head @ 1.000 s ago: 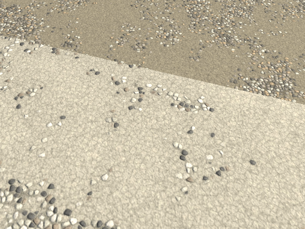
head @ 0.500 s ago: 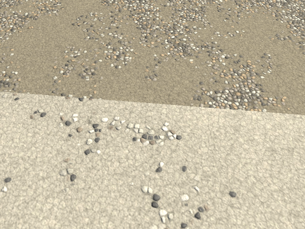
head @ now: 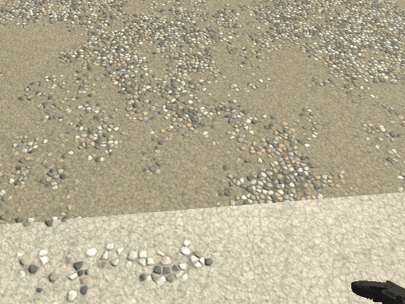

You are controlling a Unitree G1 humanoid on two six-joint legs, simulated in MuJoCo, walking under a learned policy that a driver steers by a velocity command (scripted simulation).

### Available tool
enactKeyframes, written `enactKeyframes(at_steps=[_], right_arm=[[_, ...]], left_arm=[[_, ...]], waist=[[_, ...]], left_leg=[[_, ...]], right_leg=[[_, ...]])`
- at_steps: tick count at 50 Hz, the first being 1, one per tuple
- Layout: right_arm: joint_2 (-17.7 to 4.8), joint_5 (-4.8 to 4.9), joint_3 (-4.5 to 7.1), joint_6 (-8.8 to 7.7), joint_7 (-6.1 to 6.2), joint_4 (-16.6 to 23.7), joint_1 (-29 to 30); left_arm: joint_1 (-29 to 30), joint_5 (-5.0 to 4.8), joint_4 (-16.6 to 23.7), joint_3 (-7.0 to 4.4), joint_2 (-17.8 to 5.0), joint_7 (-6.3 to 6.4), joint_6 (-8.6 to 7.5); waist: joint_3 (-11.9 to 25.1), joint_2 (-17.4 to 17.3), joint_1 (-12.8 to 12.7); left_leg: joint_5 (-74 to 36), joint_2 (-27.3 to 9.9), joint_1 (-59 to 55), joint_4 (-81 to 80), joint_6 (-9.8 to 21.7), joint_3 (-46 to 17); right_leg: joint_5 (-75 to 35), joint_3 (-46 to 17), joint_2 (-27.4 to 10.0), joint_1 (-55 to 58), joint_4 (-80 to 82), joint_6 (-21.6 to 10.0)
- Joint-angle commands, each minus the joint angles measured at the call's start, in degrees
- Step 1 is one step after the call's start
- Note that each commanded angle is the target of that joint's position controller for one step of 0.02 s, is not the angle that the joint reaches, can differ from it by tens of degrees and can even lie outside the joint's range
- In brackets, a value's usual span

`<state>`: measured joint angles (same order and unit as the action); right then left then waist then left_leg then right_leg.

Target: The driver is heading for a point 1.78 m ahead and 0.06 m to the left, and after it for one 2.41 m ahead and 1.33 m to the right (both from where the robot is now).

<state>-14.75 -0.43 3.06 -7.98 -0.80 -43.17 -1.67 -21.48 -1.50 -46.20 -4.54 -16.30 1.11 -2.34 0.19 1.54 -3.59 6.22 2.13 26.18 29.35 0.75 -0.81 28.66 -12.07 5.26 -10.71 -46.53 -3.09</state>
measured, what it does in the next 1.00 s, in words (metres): walks ahead: right foot, then left foot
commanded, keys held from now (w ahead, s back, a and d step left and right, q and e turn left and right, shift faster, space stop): w+e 0.08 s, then w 0.44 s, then no key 0.48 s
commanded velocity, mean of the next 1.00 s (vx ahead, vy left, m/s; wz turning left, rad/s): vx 0.36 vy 0.00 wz -0.18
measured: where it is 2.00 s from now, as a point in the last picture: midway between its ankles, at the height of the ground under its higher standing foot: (266, 244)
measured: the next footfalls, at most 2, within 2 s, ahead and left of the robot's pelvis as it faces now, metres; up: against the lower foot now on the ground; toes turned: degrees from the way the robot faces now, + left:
right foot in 0.46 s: +0.37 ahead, -0.18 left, +0.00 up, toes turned -12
left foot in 0.90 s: +0.57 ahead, +0.01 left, +0.00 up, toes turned -8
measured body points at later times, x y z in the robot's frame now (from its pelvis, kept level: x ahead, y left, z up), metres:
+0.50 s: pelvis +0.25 -0.06 +0.00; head +0.29 -0.07 +0.45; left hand +0.52 +0.13 -0.07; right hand +0.18 -0.33 -0.14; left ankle +0.10 +0.12 -0.70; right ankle +0.33 -0.17 -0.73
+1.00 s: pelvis +0.43 -0.07 +0.01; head +0.45 -0.06 +0.45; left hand +0.56 +0.17 -0.13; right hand +0.54 -0.35 -0.10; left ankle +0.53 +0.02 -0.72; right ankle +0.34 -0.17 -0.72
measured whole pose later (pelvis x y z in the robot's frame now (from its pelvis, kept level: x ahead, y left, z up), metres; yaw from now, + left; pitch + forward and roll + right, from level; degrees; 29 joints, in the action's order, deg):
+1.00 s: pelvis +0.43 -0.07 +0.01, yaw -10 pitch +2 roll -1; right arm -13.3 -1.0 1.8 -1.7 0.0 -49.3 -5.3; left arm -12.9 0.5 -50.0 -2.4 -14.8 1.0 -2.0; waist -0.5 1.3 -1.7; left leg 8.1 -0.4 23.6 29.9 1.3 1.2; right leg 22.1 0.9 0.7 -10.1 -31.4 -0.1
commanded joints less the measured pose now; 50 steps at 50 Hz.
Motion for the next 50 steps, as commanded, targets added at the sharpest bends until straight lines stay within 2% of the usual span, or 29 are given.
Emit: enactKeyframes(at_steps=[1,2,3,4,7,10,15,18,20,21,22,23,24,25,26,27,28,29,31,33,37,41,44,45,46,47,48,49,50], right_arm=[[-8.20,0.64,2.88,0.64,0.42,0.38,-15.96],[-7.23,0.19,2.38,1.11,0.46,0.85,-12.90],[-6.13,-0.07,2.01,1.41,0.41,0.51,-10.87],[-5.46,-0.47,1.66,1.38,0.47,0.24,-10.02],[-6.11,0.02,1.94,0.69,-0.03,-1.58,-11.30],[-8.13,0.34,2.53,0.56,-0.10,-3.06,-12.51],[-10.00,1.45,2.58,1.81,0.22,-4.86,-15.39],[-11.21,1.97,2.68,2.76,0.16,-6.66,-18.77],[-12.03,2.37,2.84,3.47,0.30,-7.50,-19.10],[-12.64,2.51,2.92,3.77,0.45,-7.66,-18.44],[-12.63,2.75,2.79,4.06,0.64,-7.77,-17.55],[-11.12,2.30,2.14,4.06,0.88,-7.62,-17.90],[-7.39,0.06,0.56,3.66,0.92,-5.70,-18.01],[-2.46,0.68,-0.97,2.29,0.34,-5.04,-23.67],[-8.89,2.32,0.66,1.46,-0.03,-5.38,-19.05],[-10.07,3.02,1.06,1.14,-0.13,-3.81,-14.53],[-9.13,2.21,0.99,1.36,0.31,-4.12,-13.21],[-8.74,1.17,1.23,1.95,0.57,-4.45,-13.36],[-6.46,1.01,1.05,3.64,0.76,-5.57,-16.49],[-5.14,0.52,0.82,4.70,1.16,-5.46,-16.32],[-3.35,-0.05,-0.19,4.94,0.95,-3.86,-9.50],[-5.00,0.13,0.08,5.04,0.50,-2.77,-5.11],[-6.01,-0.55,0.61,4.65,0.21,-3.10,-6.42],[-7.87,-0.93,1.17,4.49,0.44,-3.75,-7.79],[-11.61,-1.32,1.88,4.50,0.94,-3.45,-7.71],[-9.28,-1.35,1.26,5.19,1.32,-3.79,-7.45],[-5.36,-0.59,0.39,5.91,1.17,-4.08,-7.66],[-4.03,-0.37,-0.11,6.41,0.99,-4.51,-6.41],[-4.17,-0.30,-0.20,6.77,0.78,-4.29,-4.25]], left_arm=[[-0.28,-0.69,5.90,-0.87,-8.34,-0.03,-1.26],[3.05,-0.16,6.59,-0.99,-8.07,0.06,-0.90],[5.18,0.47,7.40,-1.12,-7.27,-0.10,-0.85],[4.93,0.28,7.76,-1.26,-6.25,-0.45,-0.59],[4.90,-0.01,8.47,-0.55,-2.67,-0.81,0.04],[8.36,0.62,9.90,0.03,-1.82,-0.92,-0.15],[17.73,0.65,12.08,1.20,-0.51,-2.47,-1.37],[22.12,0.17,13.93,1.19,-1.33,-3.13,-1.56],[22.47,0.19,14.60,0.84,-2.50,-3.44,-1.70],[20.08,0.42,14.14,0.30,-3.58,-3.45,-1.78],[13.94,0.82,12.26,-0.72,-5.13,-3.28,-1.81],[4.85,1.07,9.33,-2.29,-8.14,-2.76,-1.64],[-5.60,1.52,7.66,-3.63,-13.32,-1.70,-1.15],[-4.83,1.60,7.52,-3.43,-15.81,-2.10,-1.26],[-3.55,1.23,7.82,-2.12,-10.28,-2.39,-1.54],[1.02,1.28,8.28,-1.25,-8.46,-2.44,-1.80],[5.25,1.50,8.66,-0.64,-6.82,-2.64,-1.95],[8.21,1.73,8.87,-0.28,-5.26,-2.91,-2.08],[9.99,2.16,8.13,-0.15,-4.44,-2.91,-2.74],[10.40,2.28,6.80,-0.32,-5.33,-2.46,-3.27],[9.89,2.21,4.46,-0.39,-6.30,-1.18,-2.40],[7.62,1.86,1.24,-0.29,-6.86,-0.98,-1.51],[9.14,0.87,-0.16,0.00,-6.17,-0.70,-0.72],[6.81,1.13,-0.99,0.34,-5.06,-0.62,-0.73],[2.30,2.60,-1.40,0.72,-3.84,-0.59,-1.22],[-3.32,2.87,-3.27,1.53,-0.97,-0.41,-1.27],[-0.72,2.56,-3.46,1.57,-1.91,0.03,-0.54],[1.66,1.87,-2.91,1.38,-2.41,0.37,0.58],[2.77,1.66,-3.15,1.34,-2.60,0.68,1.80]], waist=[[10.11,-10.62,8.68],[5.52,-5.92,7.80],[1.91,-5.17,6.76],[0.91,-6.79,5.30],[-0.05,-7.31,4.42],[-0.44,-5.54,4.47],[-2.14,-5.36,7.35],[-3.52,-6.21,8.45],[-3.59,-7.32,7.30],[-2.17,-7.85,5.27],[1.49,-7.38,1.45],[7.37,-6.02,-2.42],[15.91,4.00,-5.54],[22.12,16.21,-0.75],[17.48,8.33,-2.81],[9.29,6.68,-1.58],[5.76,2.29,0.75],[3.56,1.74,2.77],[3.96,2.49,5.73],[3.61,2.44,6.89],[3.39,3.13,5.04],[3.76,3.39,3.19],[4.00,2.66,5.11],[4.99,0.28,4.98],[7.84,-4.95,1.91],[11.79,-10.63,-0.04],[11.58,-10.91,2.10],[10.47,-11.10,1.84],[8.83,-10.42,1.34]], left_leg=[[19.79,-24.47,-40.38,-11.69,11.52,-35.09],[13.49,-22.05,-32.85,-12.60,9.77,-27.20],[7.40,-19.77,-26.76,-14.19,9.28,-21.87],[3.87,-18.15,-23.00,-15.60,8.62,-17.54],[-1.89,-16.28,-19.00,-19.21,10.25,-10.90],[-8.75,-16.80,-20.40,-20.68,11.65,-6.91],[-10.14,-14.49,-20.83,-20.69,9.76,0.02],[-9.98,-16.77,-24.69,-19.41,9.32,-0.54],[-14.25,-18.33,-27.49,-16.98,8.52,-0.71],[-21.49,-18.21,-27.99,-13.66,7.79,0.10],[-30.08,-16.46,-26.94,-6.41,6.49,2.54],[-30.51,-13.68,-21.37,4.68,4.60,4.99],[-8.83,-9.87,-7.23,25.08,2.05,7.03],[27.33,-0.97,11.29,40.60,0.15,0.84],[26.44,-4.27,17.47,45.84,0.81,-4.15],[21.27,-6.36,19.13,45.08,1.19,-2.71],[17.10,-8.40,15.84,42.33,0.55,-1.94],[15.36,-9.41,12.53,39.17,-0.26,-1.83],[13.17,-9.74,5.62,35.86,-1.47,-1.78],[9.83,-8.85,4.11,31.28,-2.62,-1.24],[-2.32,-7.59,0.67,14.49,-2.71,-0.15],[-5.08,-5.87,-1.78,6.47,-1.79,-0.62],[-6.73,-4.55,-6.77,-1.98,0.67,0.25],[-19.07,-5.72,-12.08,-5.64,1.90,-1.19],[-38.58,-11.25,-20.30,-2.22,4.30,-5.82],[-40.55,-16.31,-27.42,-0.43,10.56,-11.01],[-34.05,-17.56,-25.59,-2.30,13.13,-13.87],[-24.14,-17.19,-23.07,-4.28,12.78,-15.03],[-15.45,-15.85,-19.73,-5.54,11.24,-14.71]], right_leg=[[-0.20,1.12,-5.18,-35.94,-28.21,1.11],[-4.64,3.28,-7.36,-34.21,-27.63,1.52],[-7.62,3.69,-8.91,-32.90,-24.94,1.67],[-9.42,3.90,-10.52,-30.33,-23.18,1.55],[-11.49,5.43,-11.12,-28.30,-18.52,1.72],[-17.18,5.58,-11.27,-30.39,-9.95,2.31],[-28.62,11.23,-10.51,-25.62,6.70,2.23],[-25.93,12.49,-9.35,-24.89,11.49,1.36],[-22.06,13.15,-8.34,-22.96,14.13,-0.26],[-21.02,14.16,-6.98,-18.44,15.87,-1.35],[-23.02,15.76,-5.12,-8.98,18.66,-2.80],[-24.77,14.85,-5.38,5.20,18.13,-4.51],[-28.41,-1.18,-18.59,22.78,16.43,-8.62],[-17.31,-27.52,-28.79,34.06,25.55,-17.08],[-12.28,-25.87,-26.99,30.19,28.13,-14.96],[-21.85,-16.54,-25.09,21.99,28.60,-12.94],[-34.39,-9.35,-22.40,14.07,28.90,-11.75],[-43.85,-3.80,-20.21,8.13,29.54,-11.07],[-52.75,1.61,-18.55,1.83,31.56,-10.79],[-58.93,5.62,-17.81,-0.92,32.49,-11.33],[-57.86,11.54,-15.09,-1.76,32.38,-9.27],[-52.79,9.85,-16.69,2.25,30.27,-8.69],[-45.96,8.59,-15.96,3.46,24.04,-6.37],[-40.73,9.09,-13.10,2.87,20.96,-3.84],[-30.04,10.88,-8.97,-1.09,16.89,-0.98],[-14.78,12.06,-6.53,-6.65,13.84,2.08],[-6.90,11.84,-6.06,-7.29,12.38,3.55],[-5.80,11.24,-6.49,-7.51,13.20,3.78],[-7.49,10.86,-6.95,-6.12,15.54,3.60]])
